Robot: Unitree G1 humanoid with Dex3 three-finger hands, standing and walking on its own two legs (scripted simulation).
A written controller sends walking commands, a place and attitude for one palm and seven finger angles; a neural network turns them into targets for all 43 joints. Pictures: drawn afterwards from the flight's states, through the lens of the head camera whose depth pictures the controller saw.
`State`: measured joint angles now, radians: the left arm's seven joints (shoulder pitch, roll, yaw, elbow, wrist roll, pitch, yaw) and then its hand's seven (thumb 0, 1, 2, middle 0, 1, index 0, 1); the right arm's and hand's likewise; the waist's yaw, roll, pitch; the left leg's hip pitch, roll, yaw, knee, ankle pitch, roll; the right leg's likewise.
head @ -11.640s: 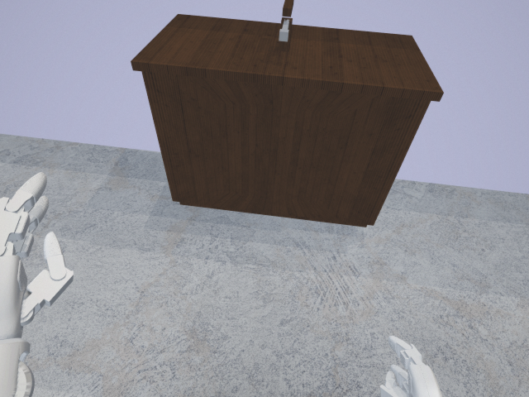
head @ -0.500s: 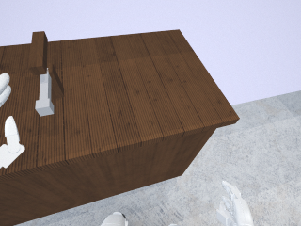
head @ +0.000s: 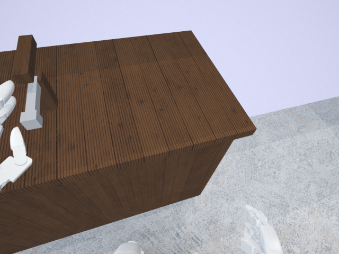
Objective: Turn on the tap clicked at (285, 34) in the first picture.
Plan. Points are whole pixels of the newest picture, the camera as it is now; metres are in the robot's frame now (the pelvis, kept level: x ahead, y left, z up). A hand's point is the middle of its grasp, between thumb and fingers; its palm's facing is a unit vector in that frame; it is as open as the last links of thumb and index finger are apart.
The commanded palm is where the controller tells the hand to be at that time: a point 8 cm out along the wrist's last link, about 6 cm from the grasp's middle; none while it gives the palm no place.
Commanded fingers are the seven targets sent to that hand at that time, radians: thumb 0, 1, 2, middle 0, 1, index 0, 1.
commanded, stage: shuffle to correct the standing spot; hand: left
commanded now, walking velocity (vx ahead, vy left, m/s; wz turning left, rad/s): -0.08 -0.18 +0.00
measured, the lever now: (31, 120) +0.33 +0.31 +0.12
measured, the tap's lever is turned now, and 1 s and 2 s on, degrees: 0 0 0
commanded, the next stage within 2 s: come to a stop and stand still in 0.40 s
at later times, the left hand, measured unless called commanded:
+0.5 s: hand (82, 172) +0.21 +0.16 +0.18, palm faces +0.30 -0.79 -0.53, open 7.4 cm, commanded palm +0.15 +0.20 +0.19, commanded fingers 0.00 0.90 0.90 -0.20 -0.30 -0.20 -0.30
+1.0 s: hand (34, 223) +0.14 +0.19 +0.18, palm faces +0.45 -0.79 -0.43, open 7.4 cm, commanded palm +0.07 +0.23 +0.19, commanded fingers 0.00 0.90 0.90 -0.20 -0.30 -0.20 -0.30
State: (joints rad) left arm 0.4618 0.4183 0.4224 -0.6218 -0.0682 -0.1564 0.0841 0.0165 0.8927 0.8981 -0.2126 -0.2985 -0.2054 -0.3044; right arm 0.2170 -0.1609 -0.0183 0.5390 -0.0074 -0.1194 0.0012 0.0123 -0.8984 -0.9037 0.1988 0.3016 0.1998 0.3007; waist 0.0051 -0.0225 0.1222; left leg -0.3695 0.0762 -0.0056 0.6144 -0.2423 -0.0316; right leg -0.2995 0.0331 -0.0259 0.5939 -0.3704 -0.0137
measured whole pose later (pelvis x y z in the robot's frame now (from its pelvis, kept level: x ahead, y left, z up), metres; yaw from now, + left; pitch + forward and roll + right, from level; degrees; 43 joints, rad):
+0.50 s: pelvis +0.00 -0.08 +0.00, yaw +1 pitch +2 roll +1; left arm 0.56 0.45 0.44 -0.65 -0.07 -0.25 0.10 0.01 0.89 0.90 -0.22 -0.30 -0.21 -0.31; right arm 0.13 -0.16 -0.03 0.58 0.00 -0.11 -0.02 0.01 -0.90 -0.90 0.20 0.30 0.20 0.30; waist 0.00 -0.04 0.14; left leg -0.49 0.01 0.00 1.03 -0.51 -0.05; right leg -0.35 0.04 -0.10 0.55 -0.25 -0.11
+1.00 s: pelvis -0.07 -0.07 +0.00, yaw +4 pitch -2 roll +1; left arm 0.43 0.39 0.39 -0.49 -0.03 -0.17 0.13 0.01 0.89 0.90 -0.21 -0.30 -0.21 -0.30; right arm 0.25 -0.17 -0.03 0.58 0.02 -0.09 -0.01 0.01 -0.90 -0.90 0.20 0.30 0.20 0.30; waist -0.03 -0.04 0.06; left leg -0.15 0.00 0.02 0.56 -0.37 -0.01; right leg -0.34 0.02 -0.06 0.70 -0.35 -0.05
